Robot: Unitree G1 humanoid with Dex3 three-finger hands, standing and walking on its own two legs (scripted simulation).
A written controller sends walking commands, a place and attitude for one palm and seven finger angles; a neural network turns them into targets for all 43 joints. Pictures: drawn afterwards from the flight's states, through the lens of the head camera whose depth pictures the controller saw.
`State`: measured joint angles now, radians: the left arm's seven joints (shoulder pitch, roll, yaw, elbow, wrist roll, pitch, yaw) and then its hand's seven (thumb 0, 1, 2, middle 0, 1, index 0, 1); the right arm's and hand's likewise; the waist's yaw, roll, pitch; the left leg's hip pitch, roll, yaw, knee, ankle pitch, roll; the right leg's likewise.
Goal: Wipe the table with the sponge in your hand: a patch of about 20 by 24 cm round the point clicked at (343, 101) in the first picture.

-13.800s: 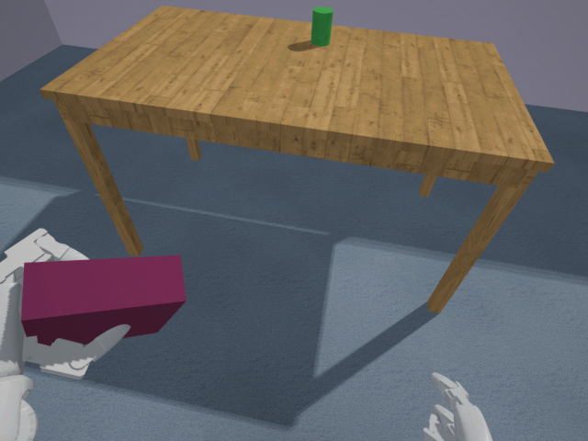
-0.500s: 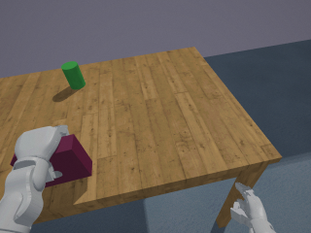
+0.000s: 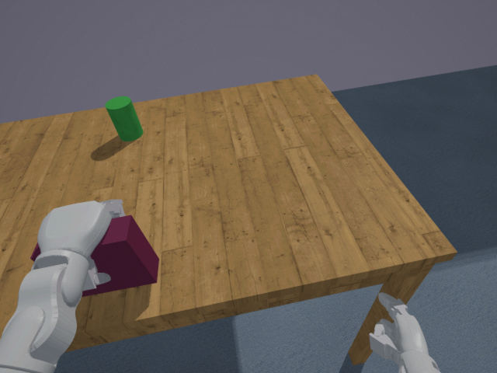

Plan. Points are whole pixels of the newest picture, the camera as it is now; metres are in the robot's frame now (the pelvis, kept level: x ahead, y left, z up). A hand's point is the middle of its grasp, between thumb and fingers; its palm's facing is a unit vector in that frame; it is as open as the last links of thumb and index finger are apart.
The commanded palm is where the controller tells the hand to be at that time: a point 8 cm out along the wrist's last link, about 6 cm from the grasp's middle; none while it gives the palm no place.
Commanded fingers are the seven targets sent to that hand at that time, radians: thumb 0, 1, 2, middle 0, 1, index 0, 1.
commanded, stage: move the sponge above the wiping area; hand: left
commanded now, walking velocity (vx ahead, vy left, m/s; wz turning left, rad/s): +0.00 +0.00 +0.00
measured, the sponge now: (108, 265) +0.24 +0.29 +0.05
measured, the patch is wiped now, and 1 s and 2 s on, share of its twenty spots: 0.00 0.00 0.10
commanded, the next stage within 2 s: lower the sponge onto the table in 0.26 s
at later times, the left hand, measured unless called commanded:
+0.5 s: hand (95, 241) +0.25 +0.29 +0.11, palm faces +0.02 -0.05 -1.00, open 9.4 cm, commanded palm +0.22 +0.29 +0.18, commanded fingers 0.00 0.10 1.30 -1.20 -1.60 -1.20 -1.60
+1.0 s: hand (90, 247) +0.24 +0.30 +0.10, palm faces +0.01 -0.06 -1.00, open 9.4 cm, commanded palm +0.22 +0.29 +0.16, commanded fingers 0.00 0.10 1.30 -1.20 -1.60 -1.20 -1.60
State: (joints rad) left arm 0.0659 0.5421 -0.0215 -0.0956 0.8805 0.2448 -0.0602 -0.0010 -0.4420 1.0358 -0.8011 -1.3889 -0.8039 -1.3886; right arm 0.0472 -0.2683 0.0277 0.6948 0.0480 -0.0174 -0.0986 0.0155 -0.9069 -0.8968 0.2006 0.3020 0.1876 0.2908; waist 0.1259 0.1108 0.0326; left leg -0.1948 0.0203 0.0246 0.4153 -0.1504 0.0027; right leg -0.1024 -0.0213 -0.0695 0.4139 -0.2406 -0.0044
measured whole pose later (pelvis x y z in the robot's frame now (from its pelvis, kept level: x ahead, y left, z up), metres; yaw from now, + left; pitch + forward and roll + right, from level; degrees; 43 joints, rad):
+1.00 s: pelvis +0.00 +0.00 +0.00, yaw +0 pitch -4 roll +0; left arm 0.09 0.54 0.01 -0.08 0.89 0.25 -0.02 0.00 -0.44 1.04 -0.80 -1.39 -0.80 -1.39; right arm 0.04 -0.26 0.03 0.70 0.05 -0.01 -0.08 0.02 -0.91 -0.90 0.20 0.30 0.21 0.30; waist 0.12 0.11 0.03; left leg -0.20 0.03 0.03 0.42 -0.16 0.00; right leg -0.10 -0.01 -0.06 0.41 -0.24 -0.01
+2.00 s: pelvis +0.01 -0.01 +0.00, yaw +0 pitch -2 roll +0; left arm 0.08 0.49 -0.02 0.03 0.94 0.22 0.03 -0.01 -0.46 1.06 -0.80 -1.39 -0.80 -1.39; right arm 0.07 -0.27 0.01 0.71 0.05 -0.02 -0.09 0.02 -0.91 -0.90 0.20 0.30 0.21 0.30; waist 0.12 0.10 0.00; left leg -0.25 0.03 0.02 0.45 -0.17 -0.01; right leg -0.16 -0.01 -0.06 0.45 -0.26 -0.01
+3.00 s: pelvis -0.01 -0.01 -0.01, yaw +0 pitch +5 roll -1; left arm -0.47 0.58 0.01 0.70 1.00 0.08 0.05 0.02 -0.54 1.15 -0.83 -1.36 -0.83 -1.39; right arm 0.20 -0.29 -0.01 0.74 0.09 0.05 -0.08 0.01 -0.91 -0.90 0.20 0.30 0.21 0.30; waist 0.04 0.08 -0.07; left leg -0.46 0.04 0.00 0.56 -0.19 0.00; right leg -0.36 0.00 -0.07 0.55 -0.28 -0.01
